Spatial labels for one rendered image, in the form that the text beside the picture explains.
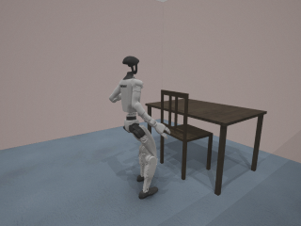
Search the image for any robot head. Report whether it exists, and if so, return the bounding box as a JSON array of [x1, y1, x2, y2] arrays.
[[122, 56, 139, 80]]

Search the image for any robot right hand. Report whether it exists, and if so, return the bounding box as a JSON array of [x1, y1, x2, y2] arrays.
[[154, 122, 171, 139]]

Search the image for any left robot upper arm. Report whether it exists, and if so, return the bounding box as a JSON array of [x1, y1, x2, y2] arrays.
[[109, 79, 122, 103]]

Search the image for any chair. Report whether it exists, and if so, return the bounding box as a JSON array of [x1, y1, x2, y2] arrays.
[[160, 89, 214, 180]]

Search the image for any table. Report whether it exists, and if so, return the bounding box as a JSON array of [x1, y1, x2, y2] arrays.
[[145, 99, 267, 196]]

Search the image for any right robot foot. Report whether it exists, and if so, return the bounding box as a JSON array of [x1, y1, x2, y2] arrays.
[[138, 186, 158, 200]]

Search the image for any right robot upper arm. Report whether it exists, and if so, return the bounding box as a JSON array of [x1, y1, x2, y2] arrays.
[[131, 79, 143, 111]]

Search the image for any robot right forearm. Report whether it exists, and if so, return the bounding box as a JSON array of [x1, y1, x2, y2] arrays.
[[135, 103, 158, 128]]

